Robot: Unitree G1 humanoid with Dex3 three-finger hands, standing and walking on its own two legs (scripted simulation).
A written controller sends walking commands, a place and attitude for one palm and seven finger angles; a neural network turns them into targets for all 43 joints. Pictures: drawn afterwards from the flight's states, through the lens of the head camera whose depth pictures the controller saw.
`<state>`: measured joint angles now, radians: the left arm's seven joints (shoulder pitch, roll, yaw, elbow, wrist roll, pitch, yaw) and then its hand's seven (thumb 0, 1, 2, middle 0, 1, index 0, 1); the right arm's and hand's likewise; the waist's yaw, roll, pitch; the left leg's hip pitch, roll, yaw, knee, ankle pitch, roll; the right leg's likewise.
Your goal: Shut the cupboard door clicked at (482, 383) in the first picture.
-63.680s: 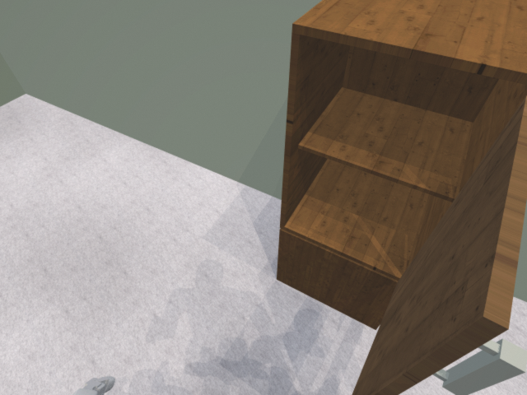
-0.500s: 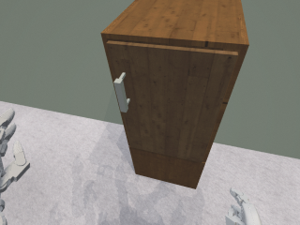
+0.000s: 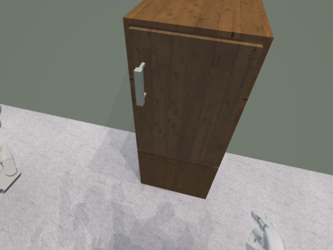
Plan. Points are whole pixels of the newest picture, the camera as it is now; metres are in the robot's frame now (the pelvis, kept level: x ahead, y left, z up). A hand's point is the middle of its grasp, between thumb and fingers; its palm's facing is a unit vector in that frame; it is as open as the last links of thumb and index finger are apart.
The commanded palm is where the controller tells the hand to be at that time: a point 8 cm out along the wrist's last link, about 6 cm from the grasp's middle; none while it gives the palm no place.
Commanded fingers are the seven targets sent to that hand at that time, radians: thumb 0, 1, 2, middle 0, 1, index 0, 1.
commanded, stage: step back with the hand held close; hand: left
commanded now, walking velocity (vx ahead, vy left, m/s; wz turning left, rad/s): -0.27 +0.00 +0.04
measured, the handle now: (141, 84) +0.61 +0.13 +0.07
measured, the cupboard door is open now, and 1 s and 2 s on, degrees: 0 0 0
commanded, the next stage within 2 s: stop stepping back and stand still in 0.96 s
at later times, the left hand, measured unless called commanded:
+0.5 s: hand out of the picture +0.11 +0.28 +0.19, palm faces +0.56 -0.69 -0.45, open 7.4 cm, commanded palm +0.05 +0.30 +0.20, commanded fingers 0.00 0.90 0.90 -0.20 -0.30 -0.20 -0.30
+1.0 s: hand out of the picture +0.00 +0.31 +0.19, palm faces +0.51 -0.79 -0.35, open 7.4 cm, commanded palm -0.06 +0.33 +0.20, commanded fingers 0.00 0.90 0.90 -0.20 -0.30 -0.20 -0.30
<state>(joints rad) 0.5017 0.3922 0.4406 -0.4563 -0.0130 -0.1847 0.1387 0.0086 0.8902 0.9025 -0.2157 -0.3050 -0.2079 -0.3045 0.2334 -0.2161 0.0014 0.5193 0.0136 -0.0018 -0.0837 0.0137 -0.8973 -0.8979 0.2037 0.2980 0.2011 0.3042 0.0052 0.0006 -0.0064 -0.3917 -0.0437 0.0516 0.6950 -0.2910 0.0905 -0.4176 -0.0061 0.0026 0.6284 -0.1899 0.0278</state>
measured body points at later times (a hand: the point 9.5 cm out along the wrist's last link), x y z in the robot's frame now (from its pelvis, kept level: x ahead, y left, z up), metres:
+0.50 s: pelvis -0.07 -0.01 -0.01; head -0.06 +0.01 +0.44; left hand +0.07 +0.32 +0.21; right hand +0.12 -0.24 -0.08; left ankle +0.05 +0.07 -0.72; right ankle -0.04 -0.15 -0.72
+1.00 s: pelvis -0.18 +0.02 +0.01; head -0.18 +0.07 +0.46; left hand -0.04 +0.35 +0.21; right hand +0.02 -0.18 -0.05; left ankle +0.03 +0.08 -0.71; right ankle -0.31 -0.12 -0.68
